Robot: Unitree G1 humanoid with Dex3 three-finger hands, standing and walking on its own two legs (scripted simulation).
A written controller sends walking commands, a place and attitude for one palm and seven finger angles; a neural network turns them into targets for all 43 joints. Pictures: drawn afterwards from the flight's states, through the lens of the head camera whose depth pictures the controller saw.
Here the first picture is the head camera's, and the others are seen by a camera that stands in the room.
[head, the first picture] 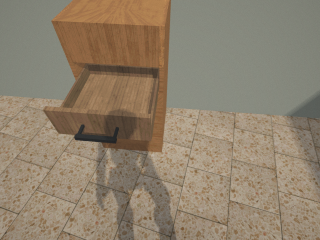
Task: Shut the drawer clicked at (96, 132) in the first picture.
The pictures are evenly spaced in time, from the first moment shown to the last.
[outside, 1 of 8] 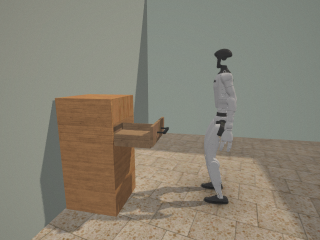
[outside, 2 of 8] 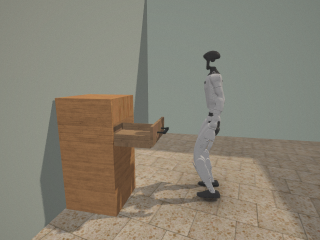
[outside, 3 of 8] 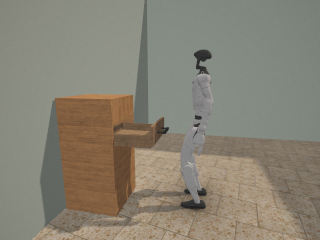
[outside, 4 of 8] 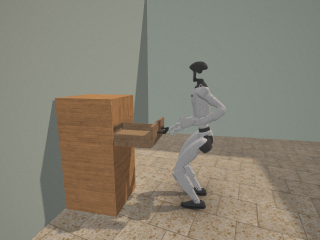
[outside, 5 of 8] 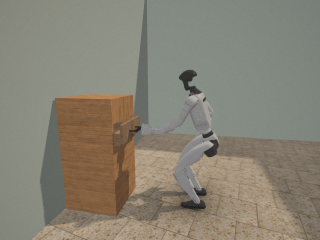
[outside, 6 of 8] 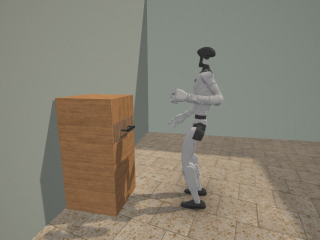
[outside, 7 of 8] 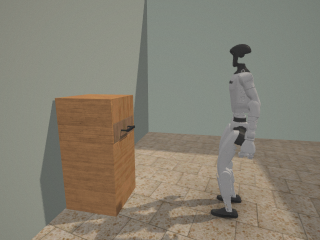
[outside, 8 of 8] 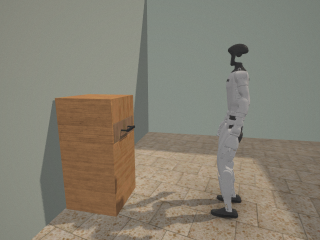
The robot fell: no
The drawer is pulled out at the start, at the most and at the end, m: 0.29 0.29 0.00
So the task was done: yes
